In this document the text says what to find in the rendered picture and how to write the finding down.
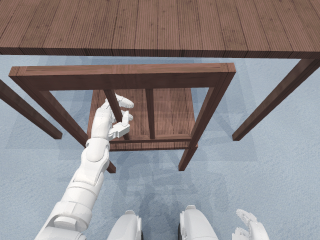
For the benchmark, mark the left robot forearm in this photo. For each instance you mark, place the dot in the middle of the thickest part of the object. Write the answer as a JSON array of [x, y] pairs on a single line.
[[74, 211]]

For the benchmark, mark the robot left hand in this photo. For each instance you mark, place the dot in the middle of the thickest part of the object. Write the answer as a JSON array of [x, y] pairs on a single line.
[[104, 118]]

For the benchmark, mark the robot left shin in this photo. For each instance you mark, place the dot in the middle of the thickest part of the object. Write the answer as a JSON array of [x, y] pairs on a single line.
[[129, 212]]

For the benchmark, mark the table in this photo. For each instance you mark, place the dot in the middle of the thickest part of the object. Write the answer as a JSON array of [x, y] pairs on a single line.
[[260, 29]]

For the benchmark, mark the right robot thigh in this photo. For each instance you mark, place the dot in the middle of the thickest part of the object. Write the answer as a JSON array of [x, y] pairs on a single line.
[[195, 226]]

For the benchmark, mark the left robot upper arm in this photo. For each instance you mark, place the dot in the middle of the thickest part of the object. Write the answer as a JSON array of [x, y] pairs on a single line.
[[54, 233]]

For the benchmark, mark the chair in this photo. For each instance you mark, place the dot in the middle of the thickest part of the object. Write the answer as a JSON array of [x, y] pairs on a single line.
[[163, 113]]

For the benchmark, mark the robot right hand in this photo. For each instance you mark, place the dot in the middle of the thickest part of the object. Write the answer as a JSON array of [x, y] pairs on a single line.
[[256, 230]]

